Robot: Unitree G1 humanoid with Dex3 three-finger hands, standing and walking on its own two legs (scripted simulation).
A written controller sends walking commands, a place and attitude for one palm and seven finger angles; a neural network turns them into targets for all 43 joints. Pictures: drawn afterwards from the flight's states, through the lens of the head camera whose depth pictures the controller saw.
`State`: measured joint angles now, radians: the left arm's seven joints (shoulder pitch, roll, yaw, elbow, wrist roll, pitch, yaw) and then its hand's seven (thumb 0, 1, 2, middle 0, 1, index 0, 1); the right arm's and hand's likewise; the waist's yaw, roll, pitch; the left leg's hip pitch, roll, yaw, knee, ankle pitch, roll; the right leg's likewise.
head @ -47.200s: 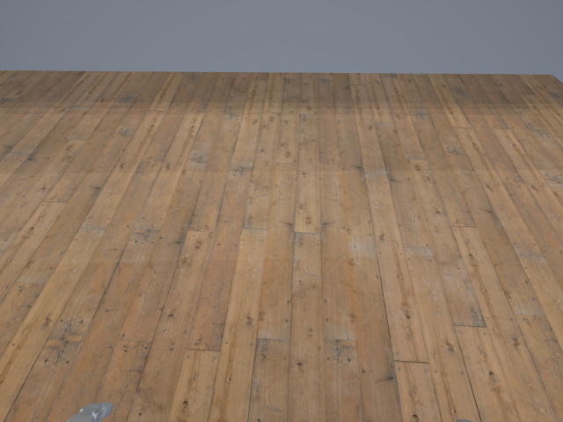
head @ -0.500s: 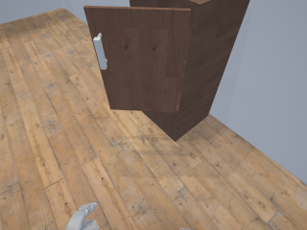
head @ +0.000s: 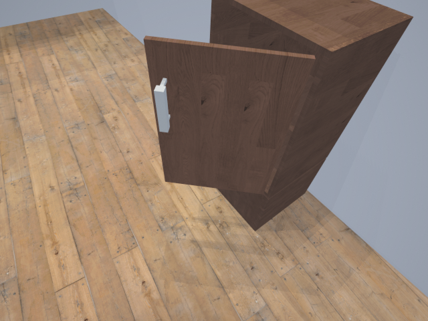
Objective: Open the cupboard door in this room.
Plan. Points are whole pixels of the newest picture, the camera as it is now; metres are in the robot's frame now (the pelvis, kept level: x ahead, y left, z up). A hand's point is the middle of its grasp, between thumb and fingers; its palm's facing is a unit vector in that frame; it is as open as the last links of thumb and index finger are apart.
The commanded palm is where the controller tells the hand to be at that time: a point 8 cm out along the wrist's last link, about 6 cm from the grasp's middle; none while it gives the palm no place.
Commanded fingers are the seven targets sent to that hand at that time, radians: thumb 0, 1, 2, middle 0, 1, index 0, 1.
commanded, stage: come to a stop and stand still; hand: left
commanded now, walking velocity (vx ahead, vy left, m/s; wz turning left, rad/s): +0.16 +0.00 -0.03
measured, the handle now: (164, 105) +0.64 +0.20 +0.00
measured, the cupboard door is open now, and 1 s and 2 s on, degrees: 46 46 46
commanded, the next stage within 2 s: none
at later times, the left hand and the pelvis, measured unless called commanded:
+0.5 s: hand (137, 312) +0.16 +0.18 -0.18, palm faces +0.05 -0.98 -0.17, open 7.4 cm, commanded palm none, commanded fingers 0.00 0.90 0.90 -0.20 -0.30 -0.20 -0.30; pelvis +0.06 +0.00 -0.01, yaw +1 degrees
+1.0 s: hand out of the picture +0.04 +0.19 -0.16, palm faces +0.00 -0.96 -0.28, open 7.4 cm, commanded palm none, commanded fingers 0.00 0.90 0.90 -0.20 -0.30 -0.20 -0.30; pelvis +0.03 +0.00 +0.00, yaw -2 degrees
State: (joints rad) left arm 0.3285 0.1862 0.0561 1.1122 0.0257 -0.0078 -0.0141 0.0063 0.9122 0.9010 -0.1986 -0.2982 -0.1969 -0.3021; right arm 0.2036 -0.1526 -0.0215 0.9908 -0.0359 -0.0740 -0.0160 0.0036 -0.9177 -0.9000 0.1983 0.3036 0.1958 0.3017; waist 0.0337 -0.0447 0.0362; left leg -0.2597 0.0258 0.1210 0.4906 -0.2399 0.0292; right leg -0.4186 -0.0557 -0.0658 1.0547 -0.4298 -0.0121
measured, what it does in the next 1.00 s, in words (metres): steps on the spot: right foot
